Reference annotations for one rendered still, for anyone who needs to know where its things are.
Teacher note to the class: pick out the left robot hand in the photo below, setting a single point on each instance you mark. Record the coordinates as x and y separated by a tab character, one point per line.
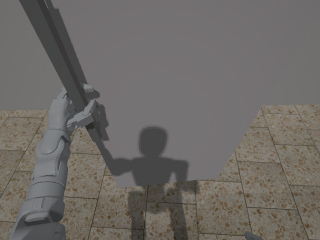
61	112

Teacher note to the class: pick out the left robot forearm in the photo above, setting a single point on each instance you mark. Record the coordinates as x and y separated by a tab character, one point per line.
44	201

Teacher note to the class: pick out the robot left upper arm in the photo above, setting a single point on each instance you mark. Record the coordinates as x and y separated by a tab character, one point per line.
46	231

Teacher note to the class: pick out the handle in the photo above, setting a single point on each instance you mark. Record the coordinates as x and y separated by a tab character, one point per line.
41	20

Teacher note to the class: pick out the fridge door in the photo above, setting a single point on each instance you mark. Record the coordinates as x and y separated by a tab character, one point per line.
179	82

